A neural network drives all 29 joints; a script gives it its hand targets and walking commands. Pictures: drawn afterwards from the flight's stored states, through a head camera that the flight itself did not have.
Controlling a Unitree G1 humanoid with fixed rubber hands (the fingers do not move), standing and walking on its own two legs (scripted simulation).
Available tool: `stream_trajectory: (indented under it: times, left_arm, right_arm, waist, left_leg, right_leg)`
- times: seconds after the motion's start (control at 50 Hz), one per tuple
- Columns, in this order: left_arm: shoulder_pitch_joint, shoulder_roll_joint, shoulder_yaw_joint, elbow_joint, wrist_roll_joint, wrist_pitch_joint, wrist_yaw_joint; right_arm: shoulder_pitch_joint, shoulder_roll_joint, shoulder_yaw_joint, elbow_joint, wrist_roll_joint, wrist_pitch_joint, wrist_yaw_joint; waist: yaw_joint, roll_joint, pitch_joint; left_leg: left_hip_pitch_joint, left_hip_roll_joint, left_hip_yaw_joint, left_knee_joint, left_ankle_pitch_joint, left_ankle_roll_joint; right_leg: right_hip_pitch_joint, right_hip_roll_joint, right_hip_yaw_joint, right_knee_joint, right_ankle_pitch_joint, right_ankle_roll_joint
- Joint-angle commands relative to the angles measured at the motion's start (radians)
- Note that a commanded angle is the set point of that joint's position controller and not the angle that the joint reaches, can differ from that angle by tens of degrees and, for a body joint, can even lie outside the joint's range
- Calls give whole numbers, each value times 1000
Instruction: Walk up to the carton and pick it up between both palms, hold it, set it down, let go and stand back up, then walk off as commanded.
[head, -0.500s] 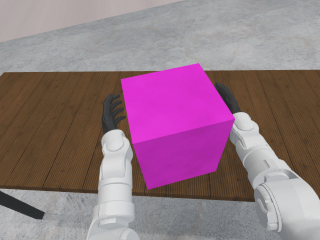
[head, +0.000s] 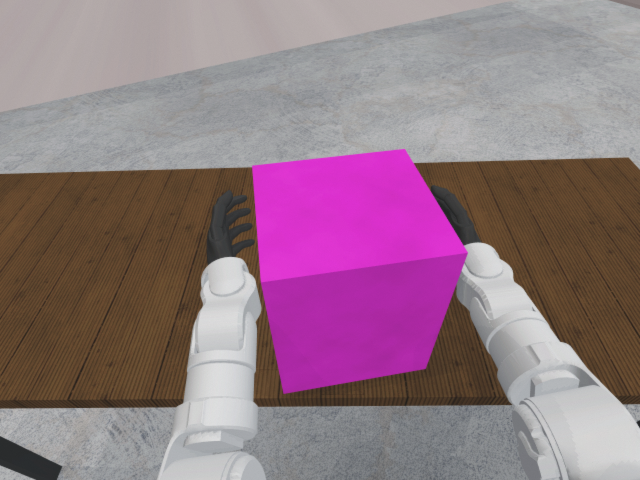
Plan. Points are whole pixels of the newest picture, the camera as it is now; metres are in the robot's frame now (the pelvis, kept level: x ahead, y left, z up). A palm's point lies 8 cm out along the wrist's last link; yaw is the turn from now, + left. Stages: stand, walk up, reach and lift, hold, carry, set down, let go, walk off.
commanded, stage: reach and lift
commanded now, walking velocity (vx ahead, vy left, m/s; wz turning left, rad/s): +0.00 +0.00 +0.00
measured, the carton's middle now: (343, 272) +0.40 +0.06 +0.05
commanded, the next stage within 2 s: hold in 1.78 s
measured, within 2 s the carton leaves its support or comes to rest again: neither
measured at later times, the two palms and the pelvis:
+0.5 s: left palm (222, 237) +0.36 +0.20 +0.14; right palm (473, 223) +0.42 -0.09 +0.14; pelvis -0.01 +0.00 +0.00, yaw +0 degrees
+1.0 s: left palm (206, 201) +0.35 +0.20 +0.20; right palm (488, 196) +0.40 -0.09 +0.20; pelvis -0.02 +0.01 +0.00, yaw +0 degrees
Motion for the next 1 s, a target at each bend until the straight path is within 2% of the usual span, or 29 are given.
stream_trajectory:
  times: [0.0, 0.14, 0.24, 0.34, 0.5, 0.58, 0.68, 0.82, 0.98]
  left_arm:
    - [-664, -483, -544, -125, -119, -5, -125]
    - [-715, -477, -536, -101, -138, 40, -146]
    - [-745, -480, -548, -122, -159, 60, -162]
    - [-769, -483, -577, -179, -183, 77, -172]
    - [-817, -463, -594, -235, -214, 116, -185]
    - [-841, -454, -589, -227, -222, 144, -198]
    - [-883, -441, -561, -199, -222, 180, -217]
    - [-901, -409, -486, -112, -194, 230, -255]
    - [-939, -384, -464, -95, -192, 256, -287]
  right_arm:
    - [-819, 648, 314, -443, 109, -36, 55]
    - [-833, 666, 285, -404, 108, 17, 43]
    - [-840, 684, 282, -406, 122, 44, 30]
    - [-839, 708, 311, -449, 159, 68, 10]
    - [-869, 763, 368, -540, 215, 126, -19]
    - [-905, 783, 366, -574, 226, 156, -30]
    - [-946, 795, 332, -566, 224, 188, -36]
    - [-958, 784, 264, -477, 211, 230, -43]
    - [-992, 778, 247, -466, 224, 260, -59]
  waist:
    - [0, -102, -588]
    - [-36, -98, -552]
    - [-67, -74, -576]
    - [-89, -36, -624]
    - [-92, -19, -623]
    - [-100, -20, -593]
    - [-115, -21, -550]
    - [-131, -24, -467]
    - [-157, -18, -461]
  left_leg:
    - [439, -89, -111, 84, 295, 20]
    - [426, -94, -112, 67, 199, 25]
    - [428, -101, -114, 72, 209, 19]
    - [452, -110, -121, 91, 272, 4]
    - [482, -120, -131, 101, 275, 1]
    - [485, -124, -133, 93, 225, 5]
    - [476, -128, -132, 78, 147, 12]
    - [450, -135, -121, 49, 51, 20]
    - [465, -140, -118, 49, 61, 18]
  right_leg:
    - [136, 39, -54, -8, 230, 41]
    - [134, 30, -49, -20, 154, 47]
    - [165, 25, -45, -17, 188, 51]
    - [200, 26, -44, -5, 267, 54]
    - [210, 26, -39, -1, 285, 68]
    - [199, 23, -36, -11, 238, 71]
    - [183, 17, -32, -25, 163, 72]
    - [183, 7, -26, -48, 78, 71]
    - [197, 5, -31, -50, 90, 71]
